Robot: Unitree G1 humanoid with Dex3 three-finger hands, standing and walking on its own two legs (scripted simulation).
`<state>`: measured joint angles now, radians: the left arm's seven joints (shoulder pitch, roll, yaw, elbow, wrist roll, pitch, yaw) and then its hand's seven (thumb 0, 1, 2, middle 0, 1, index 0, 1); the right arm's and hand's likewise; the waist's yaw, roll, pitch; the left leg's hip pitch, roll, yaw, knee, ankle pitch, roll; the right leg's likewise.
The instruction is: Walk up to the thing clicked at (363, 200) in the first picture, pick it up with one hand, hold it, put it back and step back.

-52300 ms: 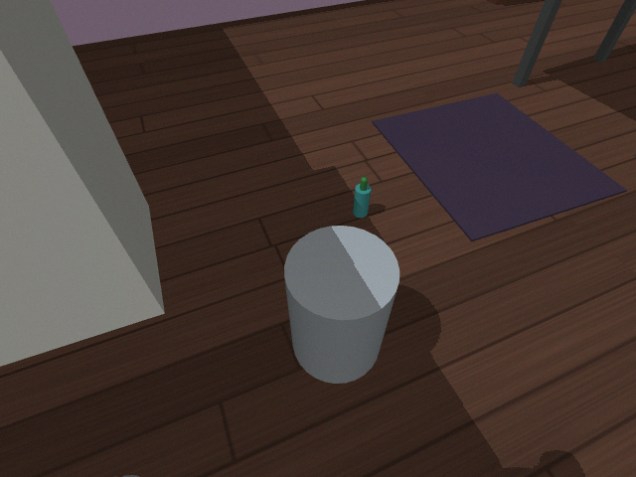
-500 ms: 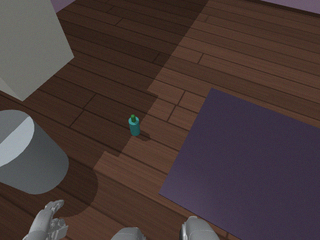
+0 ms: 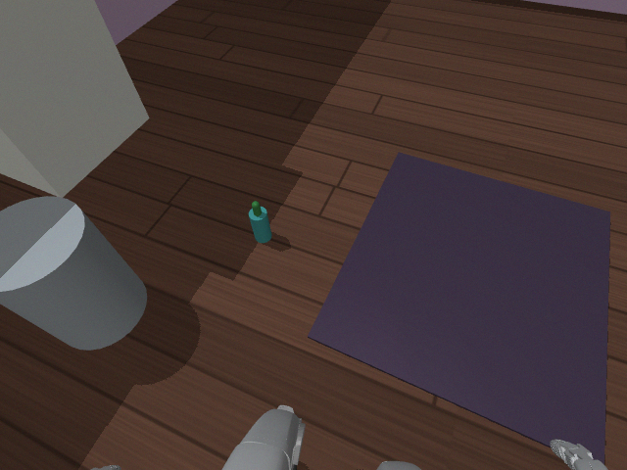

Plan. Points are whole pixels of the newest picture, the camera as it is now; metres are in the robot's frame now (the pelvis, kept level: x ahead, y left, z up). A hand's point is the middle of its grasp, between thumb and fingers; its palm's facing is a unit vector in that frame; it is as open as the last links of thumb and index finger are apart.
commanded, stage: step back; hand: left
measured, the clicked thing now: (259, 220) +0.95 +0.30 -0.65
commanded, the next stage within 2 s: stand in 1.12 s
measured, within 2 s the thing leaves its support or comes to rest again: neither
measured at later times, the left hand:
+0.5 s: hand out of the picture -0.05 +0.24 -0.14, palm faces +0.10 -0.93 -0.36, open 7.4 cm
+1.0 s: hand out of the picture -0.01 +0.26 -0.13, palm faces +0.10 -0.93 -0.35, open 7.4 cm
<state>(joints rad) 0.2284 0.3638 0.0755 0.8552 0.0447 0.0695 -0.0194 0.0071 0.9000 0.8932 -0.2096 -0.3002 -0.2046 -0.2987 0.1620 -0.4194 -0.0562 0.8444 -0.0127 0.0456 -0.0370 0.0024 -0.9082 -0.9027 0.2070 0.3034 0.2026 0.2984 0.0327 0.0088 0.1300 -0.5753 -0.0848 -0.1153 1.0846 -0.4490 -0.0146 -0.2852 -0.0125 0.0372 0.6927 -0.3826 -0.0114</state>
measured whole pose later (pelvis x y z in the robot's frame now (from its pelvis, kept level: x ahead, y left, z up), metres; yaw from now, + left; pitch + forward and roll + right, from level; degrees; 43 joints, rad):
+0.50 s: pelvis -0.10 -0.02 +0.00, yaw +4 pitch -3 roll -1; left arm 0.21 0.36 0.06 0.97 0.04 -0.01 -0.02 0.01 0.90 0.89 -0.21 -0.30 -0.20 -0.30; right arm 0.17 -0.37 -0.04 0.96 -0.03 0.00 0.01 0.00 -0.91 -0.90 0.21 0.30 0.20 0.30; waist 0.03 0.02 0.05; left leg -0.34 -0.01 -0.06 0.76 -0.43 0.00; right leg -0.25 0.01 0.00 0.61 -0.32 -0.02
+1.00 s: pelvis -0.08 -0.01 +0.02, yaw +5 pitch -2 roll -1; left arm 0.08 0.37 0.03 1.09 0.01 -0.03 -0.01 0.01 0.90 0.89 -0.21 -0.30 -0.20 -0.30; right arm 0.08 -0.31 -0.02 1.09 -0.02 -0.01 0.01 0.00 -0.91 -0.90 0.21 0.30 0.20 0.30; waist 0.01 -0.01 0.06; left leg -0.18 -0.01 -0.03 0.46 -0.25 0.01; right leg -0.15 -0.02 0.01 0.43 -0.24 0.03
